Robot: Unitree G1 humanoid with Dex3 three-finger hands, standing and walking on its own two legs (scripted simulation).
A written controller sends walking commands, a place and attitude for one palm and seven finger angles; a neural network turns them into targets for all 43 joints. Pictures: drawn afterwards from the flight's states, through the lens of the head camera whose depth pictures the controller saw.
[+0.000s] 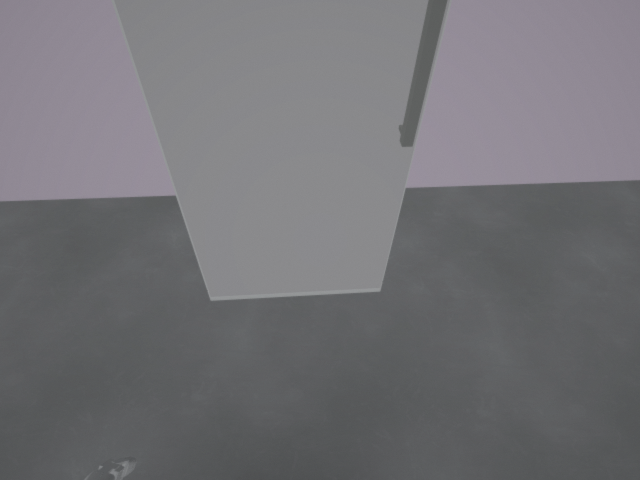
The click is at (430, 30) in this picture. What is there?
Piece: fridge door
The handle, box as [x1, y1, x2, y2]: [399, 0, 446, 146]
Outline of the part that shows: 446,0 428,1 404,121 402,125 399,125 399,130 401,134 400,142 402,146 412,146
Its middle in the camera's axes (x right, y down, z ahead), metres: +0.20 -0.38 +0.74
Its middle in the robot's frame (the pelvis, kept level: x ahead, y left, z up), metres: +0.84 -0.14 +0.19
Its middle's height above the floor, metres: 0.96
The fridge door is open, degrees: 0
